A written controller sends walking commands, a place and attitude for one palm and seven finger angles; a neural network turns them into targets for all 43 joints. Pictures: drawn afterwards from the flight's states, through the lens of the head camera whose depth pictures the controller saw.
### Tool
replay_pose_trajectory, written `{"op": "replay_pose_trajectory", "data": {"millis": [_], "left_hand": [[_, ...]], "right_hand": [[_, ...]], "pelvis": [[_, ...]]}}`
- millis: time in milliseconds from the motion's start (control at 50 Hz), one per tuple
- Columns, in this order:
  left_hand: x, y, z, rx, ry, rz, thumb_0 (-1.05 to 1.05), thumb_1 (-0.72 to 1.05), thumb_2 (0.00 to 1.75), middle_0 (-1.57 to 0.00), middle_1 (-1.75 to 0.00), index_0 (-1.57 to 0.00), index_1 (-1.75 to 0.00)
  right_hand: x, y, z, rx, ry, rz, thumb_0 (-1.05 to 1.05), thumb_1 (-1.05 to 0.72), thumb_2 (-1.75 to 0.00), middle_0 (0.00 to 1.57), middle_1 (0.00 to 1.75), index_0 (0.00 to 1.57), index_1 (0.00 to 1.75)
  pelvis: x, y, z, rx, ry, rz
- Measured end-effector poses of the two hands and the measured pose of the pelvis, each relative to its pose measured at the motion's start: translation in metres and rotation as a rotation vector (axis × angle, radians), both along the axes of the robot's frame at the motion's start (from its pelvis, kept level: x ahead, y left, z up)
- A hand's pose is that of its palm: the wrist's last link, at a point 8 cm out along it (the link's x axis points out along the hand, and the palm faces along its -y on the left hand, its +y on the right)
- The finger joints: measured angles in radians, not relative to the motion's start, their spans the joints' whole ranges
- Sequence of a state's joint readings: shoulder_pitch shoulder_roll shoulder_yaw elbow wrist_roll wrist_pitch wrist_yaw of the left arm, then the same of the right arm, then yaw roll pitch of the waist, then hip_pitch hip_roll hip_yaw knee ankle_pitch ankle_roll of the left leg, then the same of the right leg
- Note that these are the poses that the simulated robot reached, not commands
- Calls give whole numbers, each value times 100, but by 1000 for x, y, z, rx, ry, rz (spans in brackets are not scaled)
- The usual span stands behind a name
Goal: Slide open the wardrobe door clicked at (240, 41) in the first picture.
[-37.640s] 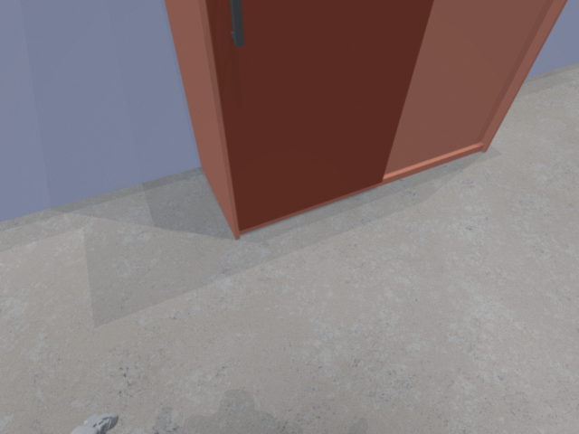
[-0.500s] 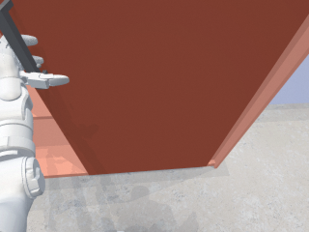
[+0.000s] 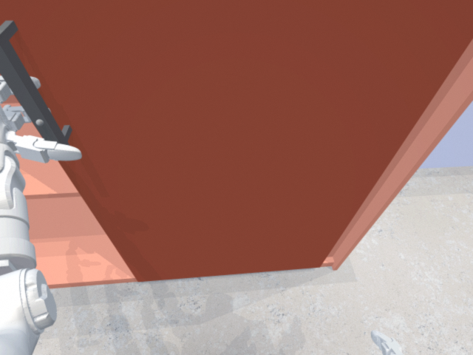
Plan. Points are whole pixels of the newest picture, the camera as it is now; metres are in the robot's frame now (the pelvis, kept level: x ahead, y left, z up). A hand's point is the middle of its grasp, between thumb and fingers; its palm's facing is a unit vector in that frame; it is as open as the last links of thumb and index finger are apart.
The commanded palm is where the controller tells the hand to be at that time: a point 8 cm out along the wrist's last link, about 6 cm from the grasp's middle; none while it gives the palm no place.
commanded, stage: slip the hand off the handle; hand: left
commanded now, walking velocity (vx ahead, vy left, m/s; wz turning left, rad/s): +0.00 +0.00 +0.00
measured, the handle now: (37, 95) +0.45 +0.33 +0.20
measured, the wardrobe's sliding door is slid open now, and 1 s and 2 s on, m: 0.67 0.67 0.67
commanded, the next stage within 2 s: draw the hand back to the body in 1.04 s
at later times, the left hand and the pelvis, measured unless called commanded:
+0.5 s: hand (3, 126) +0.42 +0.39 +0.16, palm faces +0.40 -0.90 -0.19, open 14.7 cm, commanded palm +0.35 +0.42 +0.17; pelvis +0.01 +0.02 +0.00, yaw -1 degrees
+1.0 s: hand out of the picture +0.31 +0.38 +0.16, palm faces +0.46 -0.87 -0.17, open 14.7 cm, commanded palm +0.26 +0.40 +0.17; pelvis +0.00 +0.02 +0.00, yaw +3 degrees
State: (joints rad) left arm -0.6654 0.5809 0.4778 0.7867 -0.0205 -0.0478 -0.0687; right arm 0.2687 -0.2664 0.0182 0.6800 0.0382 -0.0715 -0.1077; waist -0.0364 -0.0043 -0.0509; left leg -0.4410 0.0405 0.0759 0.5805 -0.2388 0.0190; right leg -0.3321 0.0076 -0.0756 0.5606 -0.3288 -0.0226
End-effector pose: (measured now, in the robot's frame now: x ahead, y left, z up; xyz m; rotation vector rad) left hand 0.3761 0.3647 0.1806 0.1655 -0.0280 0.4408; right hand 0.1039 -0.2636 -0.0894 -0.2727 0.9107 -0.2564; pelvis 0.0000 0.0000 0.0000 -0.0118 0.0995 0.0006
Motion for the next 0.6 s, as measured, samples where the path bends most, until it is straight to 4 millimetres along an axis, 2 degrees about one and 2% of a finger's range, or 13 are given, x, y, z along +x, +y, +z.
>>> {"op": "replay_pose_trajectory", "data": {"millis": [100, 240, 400, 500, 600], "left_hand": [[-6, 24, -3, -4, 35, 64, -1, -55, 20, -34, -120, -37, -122], [-14, 59, -3, 22, 40, 86, -2, -55, 20, -28, -117, -30, -117], [-1, 69, -1, 3, 15, 11, -2, -55, 20, -25, -115, -27, -116], [0, 62, -8, 33, 20, -25, -1, -55, 20, -25, -115, -26, -115], [-19, 54, -13, 19, -37, -27, -1, -55, 20, -25, -115, -26, -115]], "right_hand": [[-10, -4, -1, -13, 29, -15, 1, -90, -90, 20, 30, 21, 30], [-43, -10, -7, -49, 158, -33, 1, -90, -90, 20, 30, 21, 30], [-72, -8, -9, -74, 257, -79, 1, -90, -90, 20, 30, 21, 30], [-70, 2, -8, -51, 230, -101, 1, -90, -90, 20, 30, 21, 30], [-46, 17, -7, -9, 141, -95, 1, -90, -90, 20, 30, 21, 30]], "pelvis": [[0, -1, -1, -3, 11, -1], [-2, 1, -3, -13, 35, 10], [0, 11, -4, -25, 61, 9], [5, 20, -3, -23, 64, -12], [11, 27, -2, -19, 42, -30]]}}
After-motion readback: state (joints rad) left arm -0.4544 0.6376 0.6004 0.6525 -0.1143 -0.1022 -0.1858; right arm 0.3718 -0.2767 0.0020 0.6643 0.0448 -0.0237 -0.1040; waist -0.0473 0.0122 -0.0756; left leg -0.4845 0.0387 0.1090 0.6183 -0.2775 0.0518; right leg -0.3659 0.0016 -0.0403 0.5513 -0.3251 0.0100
